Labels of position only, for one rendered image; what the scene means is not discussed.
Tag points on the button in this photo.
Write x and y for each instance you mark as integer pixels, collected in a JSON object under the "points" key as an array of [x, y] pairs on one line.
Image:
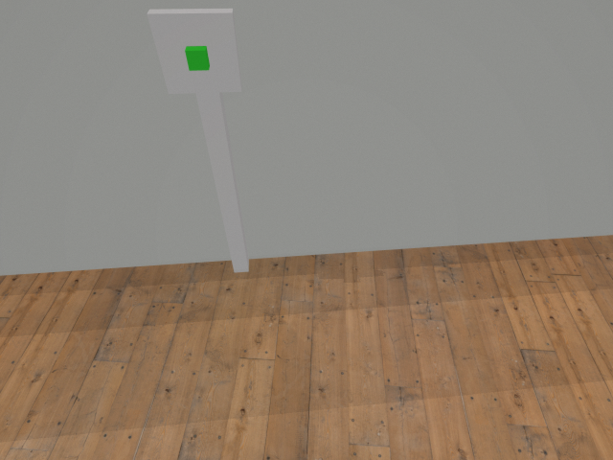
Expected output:
{"points": [[197, 58]]}

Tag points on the panel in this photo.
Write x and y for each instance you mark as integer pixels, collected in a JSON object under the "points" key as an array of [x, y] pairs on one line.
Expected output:
{"points": [[173, 30]]}

